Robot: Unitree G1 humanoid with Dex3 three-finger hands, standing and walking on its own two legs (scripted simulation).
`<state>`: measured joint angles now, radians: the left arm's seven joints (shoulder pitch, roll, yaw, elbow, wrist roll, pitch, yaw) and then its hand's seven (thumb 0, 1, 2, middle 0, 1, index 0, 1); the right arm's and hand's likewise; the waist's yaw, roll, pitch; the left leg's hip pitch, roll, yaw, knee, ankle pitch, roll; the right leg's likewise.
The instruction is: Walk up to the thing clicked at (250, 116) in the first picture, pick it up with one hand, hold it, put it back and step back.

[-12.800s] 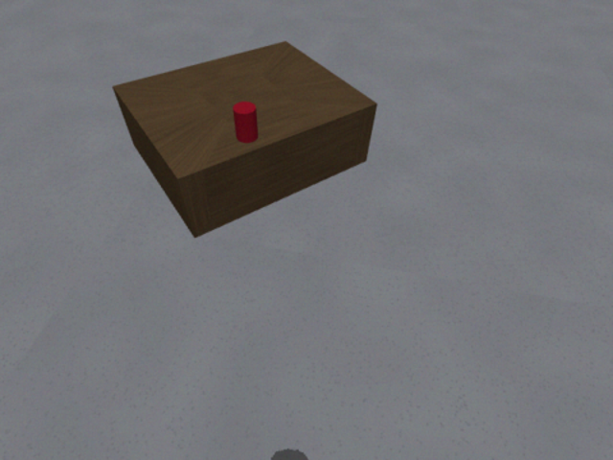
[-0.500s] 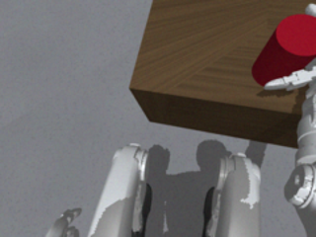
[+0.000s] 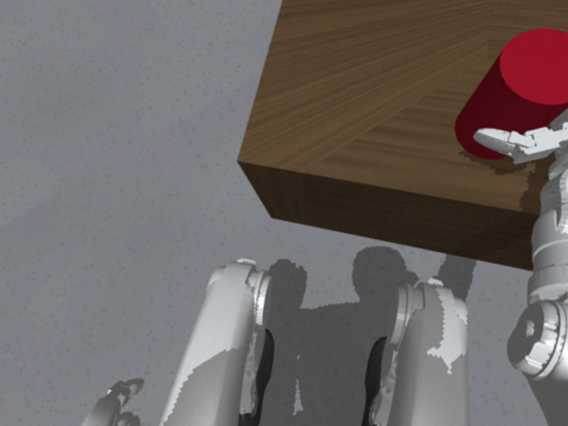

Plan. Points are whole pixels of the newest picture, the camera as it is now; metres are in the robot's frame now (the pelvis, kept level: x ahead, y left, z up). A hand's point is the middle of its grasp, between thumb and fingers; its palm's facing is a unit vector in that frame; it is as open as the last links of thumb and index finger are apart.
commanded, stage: settle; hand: right
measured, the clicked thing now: (513, 102) +0.52 -0.23 +0.00
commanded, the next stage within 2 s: lift in 1.38 s
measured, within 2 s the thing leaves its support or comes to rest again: leaves its support in 0.30 s
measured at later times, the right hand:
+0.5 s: hand (536, 105) +0.50 -0.23 +0.03, palm faces +0.18 +0.98 -0.03, open 11.8 cm
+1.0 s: hand out of the picture +0.50 -0.24 +0.08, palm faces +0.17 +0.99 -0.02, open 11.8 cm
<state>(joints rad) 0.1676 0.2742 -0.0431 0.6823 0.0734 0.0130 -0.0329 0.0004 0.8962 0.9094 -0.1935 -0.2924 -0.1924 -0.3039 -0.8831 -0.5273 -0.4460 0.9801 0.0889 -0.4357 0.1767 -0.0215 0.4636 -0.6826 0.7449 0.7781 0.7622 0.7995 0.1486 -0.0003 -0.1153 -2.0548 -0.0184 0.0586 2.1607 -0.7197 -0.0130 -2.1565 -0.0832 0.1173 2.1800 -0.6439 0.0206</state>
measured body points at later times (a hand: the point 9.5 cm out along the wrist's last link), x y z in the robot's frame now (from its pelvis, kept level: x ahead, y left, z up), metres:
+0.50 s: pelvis +0.01 +0.00 +0.06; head +0.23 -0.04 +0.45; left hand +0.12 +0.29 -0.06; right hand +0.48 -0.29 +0.04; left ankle +0.08 +0.12 -0.36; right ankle +0.09 -0.14 -0.36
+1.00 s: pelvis +0.02 +0.00 +0.09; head +0.22 -0.04 +0.49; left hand +0.12 +0.27 -0.03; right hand +0.49 -0.29 +0.09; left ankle +0.08 +0.12 -0.36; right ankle +0.09 -0.14 -0.36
